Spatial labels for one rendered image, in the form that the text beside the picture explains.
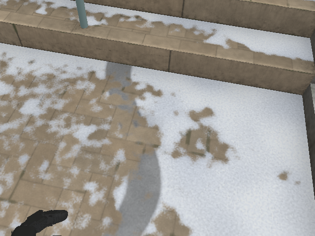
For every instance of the left robot hand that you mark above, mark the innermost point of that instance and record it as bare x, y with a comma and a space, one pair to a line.
40, 220

